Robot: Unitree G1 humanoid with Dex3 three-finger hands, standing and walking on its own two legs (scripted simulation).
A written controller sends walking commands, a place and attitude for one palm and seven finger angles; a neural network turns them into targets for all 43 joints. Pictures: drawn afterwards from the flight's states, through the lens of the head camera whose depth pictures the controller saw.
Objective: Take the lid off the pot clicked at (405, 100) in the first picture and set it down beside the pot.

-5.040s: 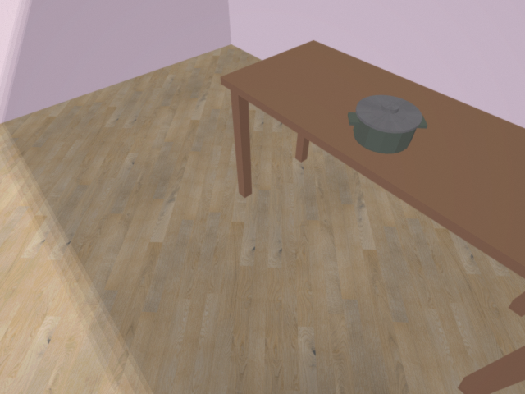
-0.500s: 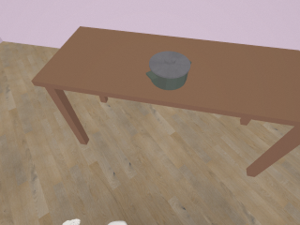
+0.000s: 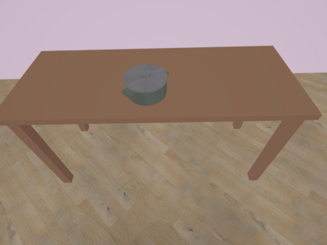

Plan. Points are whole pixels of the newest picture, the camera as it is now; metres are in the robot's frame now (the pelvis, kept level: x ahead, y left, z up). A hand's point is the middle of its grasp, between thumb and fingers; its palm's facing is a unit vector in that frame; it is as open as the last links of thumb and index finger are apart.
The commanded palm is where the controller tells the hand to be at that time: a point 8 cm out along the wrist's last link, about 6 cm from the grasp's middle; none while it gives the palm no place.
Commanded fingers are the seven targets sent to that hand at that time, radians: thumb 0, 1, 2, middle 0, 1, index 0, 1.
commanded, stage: take the last steps up to it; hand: left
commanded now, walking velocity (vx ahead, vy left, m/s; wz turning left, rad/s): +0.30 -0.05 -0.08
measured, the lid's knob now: (144, 73) +0.73 +0.10 +0.00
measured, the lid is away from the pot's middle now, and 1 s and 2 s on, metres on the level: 0.00 0.00 0.00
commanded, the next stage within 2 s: come to a stop and stand still in 0.54 s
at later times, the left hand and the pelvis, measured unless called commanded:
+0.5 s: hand out of the picture +0.10 +0.17 -0.18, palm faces +0.02 -0.99 -0.15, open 7.4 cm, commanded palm none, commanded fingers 0.00 0.90 0.90 -0.20 -0.30 -0.20 -0.30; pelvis +0.15 +0.01 -0.01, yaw -3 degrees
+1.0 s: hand (124, 187) +0.32 +0.15 -0.15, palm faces +0.01 -0.96 -0.26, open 7.3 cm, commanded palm none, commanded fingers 0.00 0.90 0.90 -0.20 -0.30 -0.20 -0.30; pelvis +0.23 -0.03 +0.01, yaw -1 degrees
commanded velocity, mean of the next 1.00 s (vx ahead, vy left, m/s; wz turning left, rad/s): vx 0.05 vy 0.02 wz -0.02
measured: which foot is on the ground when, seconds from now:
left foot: up 0.00-0.38, down 0.40-0.78, up 0.80-1.00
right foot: down 0.00-0.40, up 0.42-0.74, down 0.76-1.00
